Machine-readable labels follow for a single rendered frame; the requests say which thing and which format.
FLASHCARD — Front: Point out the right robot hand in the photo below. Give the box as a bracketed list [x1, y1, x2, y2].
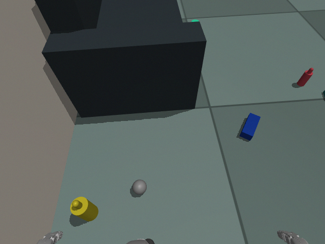
[277, 230, 308, 244]

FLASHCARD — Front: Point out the sofa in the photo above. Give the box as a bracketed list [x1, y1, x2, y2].
[35, 0, 207, 118]

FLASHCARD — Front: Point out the left robot hand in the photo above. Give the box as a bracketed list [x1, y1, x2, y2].
[37, 231, 63, 244]

